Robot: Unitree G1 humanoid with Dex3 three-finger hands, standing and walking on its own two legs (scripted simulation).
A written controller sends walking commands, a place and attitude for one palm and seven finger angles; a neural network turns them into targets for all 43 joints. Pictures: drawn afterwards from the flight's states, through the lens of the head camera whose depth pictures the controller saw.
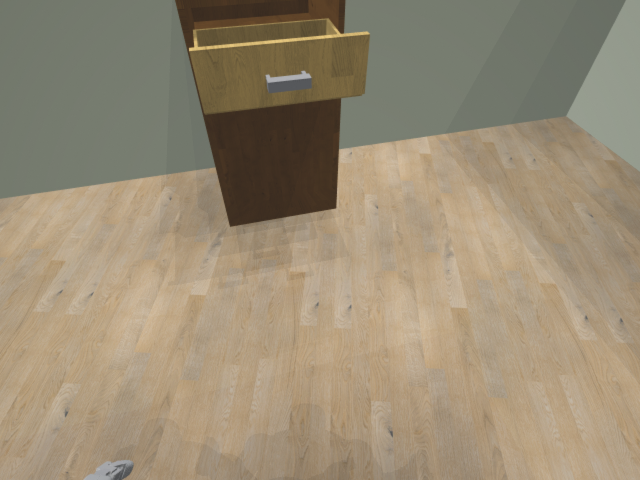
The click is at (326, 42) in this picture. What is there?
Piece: drawer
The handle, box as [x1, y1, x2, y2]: [265, 71, 311, 92]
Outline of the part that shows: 311,78 309,74 306,74 304,71 301,71 301,73 298,75 270,78 269,75 265,75 267,88 269,92 310,88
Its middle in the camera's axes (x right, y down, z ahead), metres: -0.09 -0.40 +0.98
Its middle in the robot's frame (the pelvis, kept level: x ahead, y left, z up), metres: +1.01 +0.14 +0.03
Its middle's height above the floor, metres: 0.80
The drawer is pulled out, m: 0.30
